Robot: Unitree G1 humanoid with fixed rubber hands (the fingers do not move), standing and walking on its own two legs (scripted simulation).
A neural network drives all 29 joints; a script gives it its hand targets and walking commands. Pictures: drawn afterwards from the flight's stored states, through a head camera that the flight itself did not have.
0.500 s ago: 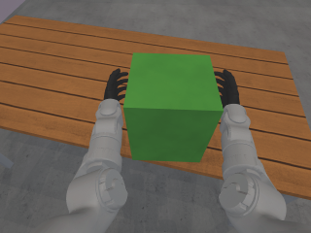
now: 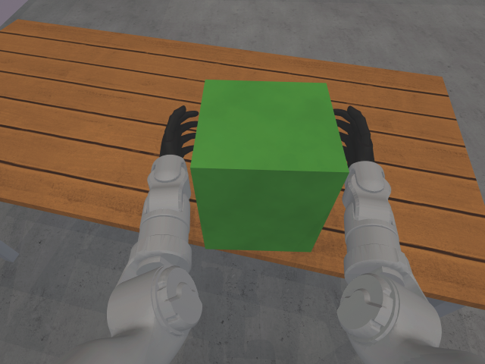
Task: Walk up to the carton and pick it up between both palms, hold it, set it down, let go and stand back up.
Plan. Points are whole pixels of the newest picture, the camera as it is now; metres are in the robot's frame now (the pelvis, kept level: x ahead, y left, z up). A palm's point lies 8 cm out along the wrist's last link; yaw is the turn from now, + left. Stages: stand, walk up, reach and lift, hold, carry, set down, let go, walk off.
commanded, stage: set down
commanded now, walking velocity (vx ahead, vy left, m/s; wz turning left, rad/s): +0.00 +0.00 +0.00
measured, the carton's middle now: (261, 171) +0.45 +0.00 +0.04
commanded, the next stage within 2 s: none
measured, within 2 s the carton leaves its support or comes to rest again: neither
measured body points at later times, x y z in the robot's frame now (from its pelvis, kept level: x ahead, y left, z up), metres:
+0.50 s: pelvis -0.01 +0.00 +0.00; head +0.06 +0.02 +0.44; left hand +0.46 +0.16 +0.08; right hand +0.45 -0.15 +0.10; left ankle -0.03 +0.09 -0.75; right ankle -0.02 -0.11 -0.75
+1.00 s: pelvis -0.03 -0.02 -0.02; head +0.05 +0.01 +0.42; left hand +0.46 +0.21 +0.09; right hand +0.47 -0.20 +0.12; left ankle -0.03 +0.09 -0.75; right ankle -0.02 -0.11 -0.75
